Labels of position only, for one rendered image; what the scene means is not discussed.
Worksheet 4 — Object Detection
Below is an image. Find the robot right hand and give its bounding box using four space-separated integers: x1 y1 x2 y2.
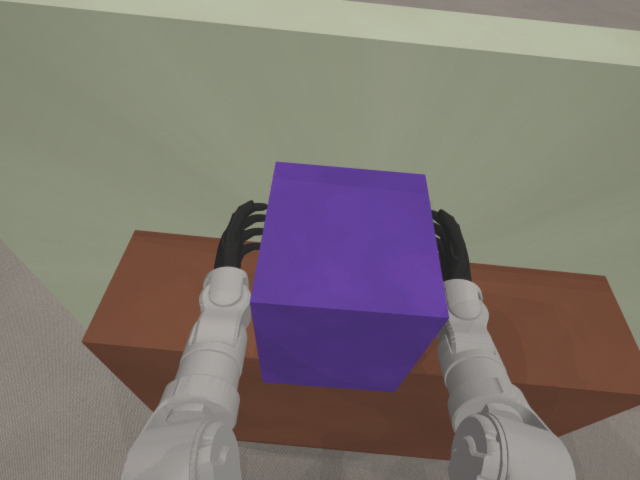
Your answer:
431 209 472 282

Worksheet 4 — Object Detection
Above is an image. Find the robot left upper arm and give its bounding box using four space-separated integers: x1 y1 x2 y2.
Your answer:
123 418 242 480

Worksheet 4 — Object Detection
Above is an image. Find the right robot forearm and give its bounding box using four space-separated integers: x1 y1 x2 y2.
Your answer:
436 279 576 480

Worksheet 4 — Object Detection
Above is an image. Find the left robot forearm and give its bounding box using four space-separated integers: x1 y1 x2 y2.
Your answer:
121 267 251 480

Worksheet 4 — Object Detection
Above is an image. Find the robot right upper arm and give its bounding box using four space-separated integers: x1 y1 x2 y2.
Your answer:
448 412 575 480

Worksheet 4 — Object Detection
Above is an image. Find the pedestal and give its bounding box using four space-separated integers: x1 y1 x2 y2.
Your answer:
81 230 640 461

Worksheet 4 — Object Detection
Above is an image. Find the carton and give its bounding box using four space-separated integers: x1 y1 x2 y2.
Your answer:
250 162 449 392

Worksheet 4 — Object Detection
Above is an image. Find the robot left hand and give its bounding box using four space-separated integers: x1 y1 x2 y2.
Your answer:
214 200 268 269

